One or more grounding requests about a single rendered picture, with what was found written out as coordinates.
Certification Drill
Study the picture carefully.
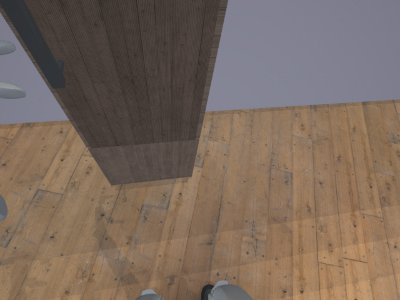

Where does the right robot shin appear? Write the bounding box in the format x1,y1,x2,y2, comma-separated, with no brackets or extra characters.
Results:
212,281,228,290

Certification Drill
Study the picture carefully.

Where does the robot right thigh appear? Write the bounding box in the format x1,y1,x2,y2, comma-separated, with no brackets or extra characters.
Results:
208,284,254,300

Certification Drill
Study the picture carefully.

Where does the cupboard door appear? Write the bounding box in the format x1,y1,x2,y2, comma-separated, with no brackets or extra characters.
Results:
24,0,220,148

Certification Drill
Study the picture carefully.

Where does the left robot hand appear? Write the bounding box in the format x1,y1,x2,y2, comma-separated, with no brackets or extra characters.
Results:
0,40,26,99

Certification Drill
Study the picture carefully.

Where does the handle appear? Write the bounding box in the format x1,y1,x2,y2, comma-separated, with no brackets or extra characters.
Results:
0,0,66,89

